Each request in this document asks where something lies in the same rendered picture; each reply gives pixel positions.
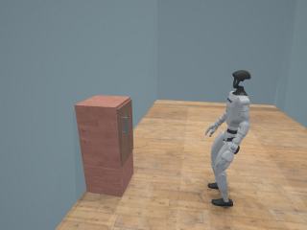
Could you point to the robot right hand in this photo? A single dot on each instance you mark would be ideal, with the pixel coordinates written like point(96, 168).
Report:
point(213, 127)

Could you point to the left robot upper arm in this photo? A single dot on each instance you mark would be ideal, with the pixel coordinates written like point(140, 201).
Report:
point(244, 103)

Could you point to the cupboard door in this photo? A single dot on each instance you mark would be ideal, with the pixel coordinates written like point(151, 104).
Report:
point(125, 139)

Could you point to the handle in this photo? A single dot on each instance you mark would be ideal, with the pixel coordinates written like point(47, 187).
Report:
point(126, 125)

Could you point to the robot left hand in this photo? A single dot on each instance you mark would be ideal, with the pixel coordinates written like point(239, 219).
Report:
point(227, 156)

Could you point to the left robot forearm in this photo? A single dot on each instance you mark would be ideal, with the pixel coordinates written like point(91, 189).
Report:
point(241, 133)

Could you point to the robot left shin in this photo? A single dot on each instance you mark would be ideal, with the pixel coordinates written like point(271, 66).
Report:
point(222, 185)

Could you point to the right robot forearm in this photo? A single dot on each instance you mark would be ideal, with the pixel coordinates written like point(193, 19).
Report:
point(221, 119)

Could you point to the robot shin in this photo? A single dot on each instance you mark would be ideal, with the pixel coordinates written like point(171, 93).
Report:
point(222, 185)
point(213, 168)

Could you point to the robot right shin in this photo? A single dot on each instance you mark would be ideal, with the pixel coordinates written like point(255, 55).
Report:
point(213, 168)

